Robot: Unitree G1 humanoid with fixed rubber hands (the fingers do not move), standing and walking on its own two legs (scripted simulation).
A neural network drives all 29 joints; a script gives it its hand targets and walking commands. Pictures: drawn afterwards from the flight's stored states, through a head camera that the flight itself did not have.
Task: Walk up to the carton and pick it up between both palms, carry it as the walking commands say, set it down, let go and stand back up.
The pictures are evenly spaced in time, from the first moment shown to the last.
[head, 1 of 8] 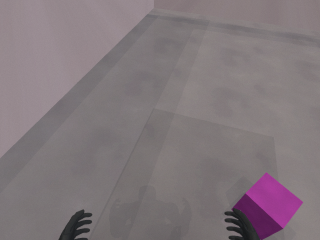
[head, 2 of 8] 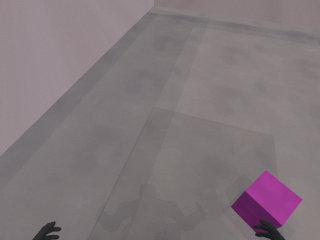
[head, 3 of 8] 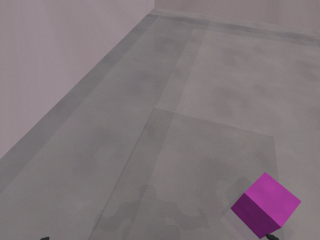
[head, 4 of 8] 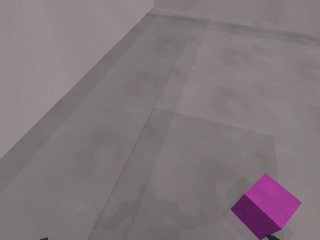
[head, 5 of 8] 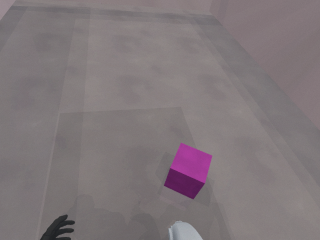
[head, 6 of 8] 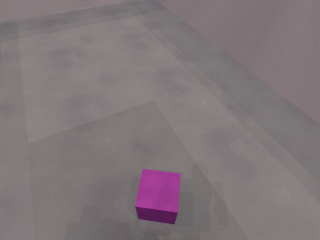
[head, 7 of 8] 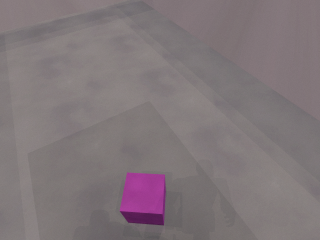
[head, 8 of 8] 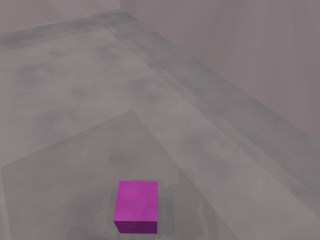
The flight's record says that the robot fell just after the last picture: no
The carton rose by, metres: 0.00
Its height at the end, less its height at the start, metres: +0.00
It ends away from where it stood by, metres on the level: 0.00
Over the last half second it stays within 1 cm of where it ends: yes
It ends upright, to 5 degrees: yes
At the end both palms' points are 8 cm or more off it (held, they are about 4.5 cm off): yes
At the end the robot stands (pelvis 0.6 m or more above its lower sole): yes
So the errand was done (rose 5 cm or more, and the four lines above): no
